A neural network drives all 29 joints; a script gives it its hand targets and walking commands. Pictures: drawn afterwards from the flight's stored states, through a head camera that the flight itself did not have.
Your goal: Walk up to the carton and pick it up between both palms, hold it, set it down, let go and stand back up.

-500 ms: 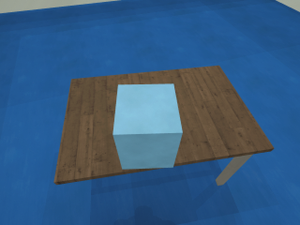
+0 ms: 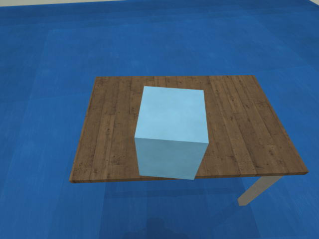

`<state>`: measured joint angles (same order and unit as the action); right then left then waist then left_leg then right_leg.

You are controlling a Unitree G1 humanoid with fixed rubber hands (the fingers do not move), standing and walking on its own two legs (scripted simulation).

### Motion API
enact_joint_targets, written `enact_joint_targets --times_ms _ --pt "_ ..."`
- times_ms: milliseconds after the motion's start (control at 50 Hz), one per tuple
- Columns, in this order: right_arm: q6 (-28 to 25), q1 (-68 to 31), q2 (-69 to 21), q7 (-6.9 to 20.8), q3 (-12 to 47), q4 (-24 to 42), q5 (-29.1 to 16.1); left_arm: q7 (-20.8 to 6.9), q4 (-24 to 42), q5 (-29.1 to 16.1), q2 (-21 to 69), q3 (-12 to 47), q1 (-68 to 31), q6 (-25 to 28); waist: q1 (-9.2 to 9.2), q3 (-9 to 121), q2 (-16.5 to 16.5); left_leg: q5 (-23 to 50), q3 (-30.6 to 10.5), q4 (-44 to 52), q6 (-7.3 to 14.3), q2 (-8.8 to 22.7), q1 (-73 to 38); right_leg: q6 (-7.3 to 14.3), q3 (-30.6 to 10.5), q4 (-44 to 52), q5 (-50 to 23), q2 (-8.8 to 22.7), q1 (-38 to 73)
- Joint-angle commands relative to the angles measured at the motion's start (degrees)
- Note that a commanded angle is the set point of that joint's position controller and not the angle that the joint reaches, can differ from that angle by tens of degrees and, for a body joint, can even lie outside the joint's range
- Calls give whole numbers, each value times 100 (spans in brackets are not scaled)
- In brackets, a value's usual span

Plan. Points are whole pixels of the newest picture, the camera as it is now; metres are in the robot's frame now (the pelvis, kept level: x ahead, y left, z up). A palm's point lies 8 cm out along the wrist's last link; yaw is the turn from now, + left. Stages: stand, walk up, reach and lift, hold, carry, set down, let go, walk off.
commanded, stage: walk up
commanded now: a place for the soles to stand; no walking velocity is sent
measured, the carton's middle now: (170, 134) +0.45 -0.01 -0.09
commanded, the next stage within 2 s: stand in 1.00 s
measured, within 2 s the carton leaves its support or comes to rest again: neither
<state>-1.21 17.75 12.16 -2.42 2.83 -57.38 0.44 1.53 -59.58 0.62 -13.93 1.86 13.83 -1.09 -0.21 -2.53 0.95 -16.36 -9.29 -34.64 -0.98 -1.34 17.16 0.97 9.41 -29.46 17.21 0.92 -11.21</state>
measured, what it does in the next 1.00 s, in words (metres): stands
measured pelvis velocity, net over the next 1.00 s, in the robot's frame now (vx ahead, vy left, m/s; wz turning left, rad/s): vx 0.00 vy -0.01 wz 0.15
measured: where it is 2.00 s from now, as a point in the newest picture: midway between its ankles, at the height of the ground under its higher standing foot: outside the picture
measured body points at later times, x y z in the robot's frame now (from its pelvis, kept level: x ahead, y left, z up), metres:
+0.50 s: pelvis -0.01 +0.00 -0.01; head +0.01 +0.02 +0.44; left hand +0.01 +0.27 -0.16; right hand +0.05 -0.25 -0.14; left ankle +0.03 +0.13 -0.73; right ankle -0.01 -0.11 -0.73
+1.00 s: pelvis +0.00 -0.01 +0.00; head +0.02 +0.00 +0.45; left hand -0.01 +0.25 -0.15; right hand +0.08 -0.25 -0.14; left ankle +0.02 +0.12 -0.73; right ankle -0.01 -0.11 -0.73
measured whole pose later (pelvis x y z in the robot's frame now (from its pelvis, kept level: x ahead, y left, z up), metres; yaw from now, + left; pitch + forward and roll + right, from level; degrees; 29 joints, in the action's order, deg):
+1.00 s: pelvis +0.00 -0.01 +0.00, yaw +9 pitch -1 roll -1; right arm -0.3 17.8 13.4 -1.8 2.9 -53.0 0.2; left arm 0.5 -56.2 0.4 -15.1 3.0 16.6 -1.2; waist -0.2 -1.9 0.4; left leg -13.9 -11.0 -32.5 -0.3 -3.9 17.4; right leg 1.2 13.1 -28.6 18.5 2.2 -9.1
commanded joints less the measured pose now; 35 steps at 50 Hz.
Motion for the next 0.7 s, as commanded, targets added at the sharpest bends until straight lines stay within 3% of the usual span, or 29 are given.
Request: enact_joint_targets --times_ms 0,200,380,400,420,460,480,540,560,600,640,680 --pt "-56 348 761 -37 -159 278 -3 26 246 8 -777 -145 199 41 11 -12 97 1099 -430 426 310 368 544 312 -668 600 -35 682 314" --pt "-33 323 895 -36 -207 506 -9 1 371 19 -852 -153 270 3 42 19 181 923 -700 438 350 313 810 330 -510 479 133 701 422" --pt "-17 346 944 -32 -235 683 -12 -15 476 28 -976 -189 229 -25 9 8 97 962 -619 212 339 201 837 412 -446 502 236 840 369" --pt "-13 347 1043 -29 -265 706 -14 -21 546 39 -998 -196 178 -43 -8 7 86 1046 -480 88 297 138 736 426 -364 476 313 962 295" --pt "-13 311 1076 -28 -291 760 -23 -21 584 26 -1010 -203 158 -56 -27 -14 205 1109 -481 30 290 119 681 419 -339 443 376 975 171" --pt "-4 394 1050 -15 -302 799 -41 -31 645 29 -1038 -214 66 -82 -40 -71 98 1031 -629 131 303 151 751 407 -293 335 532 902 162" --pt "-4 412 1072 -9 -308 820 -48 -39 677 31 -1016 -206 91 -96 -48 -25 205 949 -745 229 327 177 737 392 -256 243 569 835 149" --pt "8 349 1257 -15 -358 893 -64 -64 696 51 -901 -196 257 -130 41 -58 444 414 -1562 913 483 420 1199 214 -215 -188 640 423 505" --pt "16 268 1266 -16 -334 929 -59 -73 674 37 -842 -170 370 -118 140 -2 465 344 -1639 985 473 394 1286 199 -304 -107 588 389 686" --pt "23 156 1197 -20 -312 959 -50 -55 692 37 -900 -185 437 -58 186 4 422 738 -1186 629 306 160 1365 302 -437 173 287 629 894" --pt "16 204 1056 -17 -300 1018 -35 -28 694 40 -1123 -238 394 -20 121 226 -120 1109 -389 -306 129 -145 1079 558 -591 615 8 1220 799" --pt "33 296 928 -14 -298 1058 8 -8 773 22 -1186 -245 162 -31 -5 96 -408 728 76 -824 112 -144 762 790 -537 836 -349 1656 275"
